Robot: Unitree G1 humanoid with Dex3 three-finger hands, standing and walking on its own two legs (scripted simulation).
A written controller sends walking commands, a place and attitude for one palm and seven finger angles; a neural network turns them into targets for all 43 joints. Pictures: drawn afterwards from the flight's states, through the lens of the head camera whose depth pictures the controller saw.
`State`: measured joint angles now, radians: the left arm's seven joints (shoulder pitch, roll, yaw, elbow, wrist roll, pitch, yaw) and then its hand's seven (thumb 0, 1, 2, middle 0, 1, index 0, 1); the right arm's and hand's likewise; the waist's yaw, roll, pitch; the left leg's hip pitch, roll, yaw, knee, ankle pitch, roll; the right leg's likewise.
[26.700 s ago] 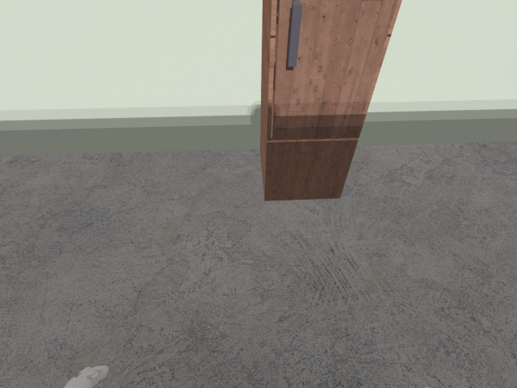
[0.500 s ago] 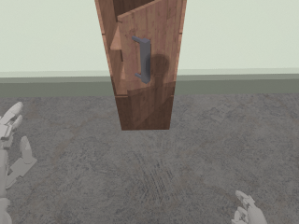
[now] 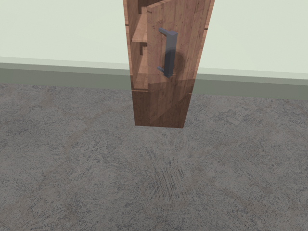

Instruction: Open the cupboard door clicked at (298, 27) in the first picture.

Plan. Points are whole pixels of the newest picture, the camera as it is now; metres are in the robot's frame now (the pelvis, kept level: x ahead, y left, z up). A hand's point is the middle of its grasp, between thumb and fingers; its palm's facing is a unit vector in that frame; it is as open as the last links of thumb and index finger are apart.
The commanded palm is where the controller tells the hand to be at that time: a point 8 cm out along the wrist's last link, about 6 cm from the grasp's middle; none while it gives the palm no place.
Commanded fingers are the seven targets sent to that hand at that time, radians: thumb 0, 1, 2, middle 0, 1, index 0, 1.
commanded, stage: let the arm hang, fingers relaxed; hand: left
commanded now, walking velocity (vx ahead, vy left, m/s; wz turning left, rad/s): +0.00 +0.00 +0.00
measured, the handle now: (165, 53) +0.69 +0.01 +0.08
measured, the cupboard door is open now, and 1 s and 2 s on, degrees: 49 49 49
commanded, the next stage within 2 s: look to check the result in 0.58 s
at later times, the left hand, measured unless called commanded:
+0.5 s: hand out of the picture +0.04 +0.20 -0.17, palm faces -0.01 -0.97 -0.23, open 7.4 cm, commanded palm none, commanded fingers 0.00 0.90 0.90 -0.20 -0.30 -0.20 -0.30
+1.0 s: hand out of the picture +0.08 +0.21 -0.16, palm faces -0.03 -0.96 -0.28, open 7.4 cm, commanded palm none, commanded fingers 0.00 0.90 0.90 -0.20 -0.30 -0.20 -0.30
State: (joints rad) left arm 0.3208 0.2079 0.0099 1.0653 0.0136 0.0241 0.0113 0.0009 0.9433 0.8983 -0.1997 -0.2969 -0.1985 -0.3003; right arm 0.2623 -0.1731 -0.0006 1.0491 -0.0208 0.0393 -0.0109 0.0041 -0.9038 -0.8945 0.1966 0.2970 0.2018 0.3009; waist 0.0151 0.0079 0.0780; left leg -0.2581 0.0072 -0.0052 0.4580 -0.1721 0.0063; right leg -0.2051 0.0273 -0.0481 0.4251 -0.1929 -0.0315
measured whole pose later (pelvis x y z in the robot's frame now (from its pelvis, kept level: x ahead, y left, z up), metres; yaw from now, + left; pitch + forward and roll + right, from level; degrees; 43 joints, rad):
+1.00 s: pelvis +0.03 +0.00 +0.01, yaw -1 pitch -1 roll +0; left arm 0.16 0.24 0.02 1.14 0.01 -0.02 0.01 0.01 0.91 0.90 -0.20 -0.30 -0.20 -0.30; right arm 0.16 -0.25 -0.02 1.13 -0.02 0.00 -0.02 0.00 -0.90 -0.89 0.20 0.30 0.20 0.30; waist -0.01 0.02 0.06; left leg -0.17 0.00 0.02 0.35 -0.16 0.01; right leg -0.14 0.02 -0.02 0.36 -0.20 -0.03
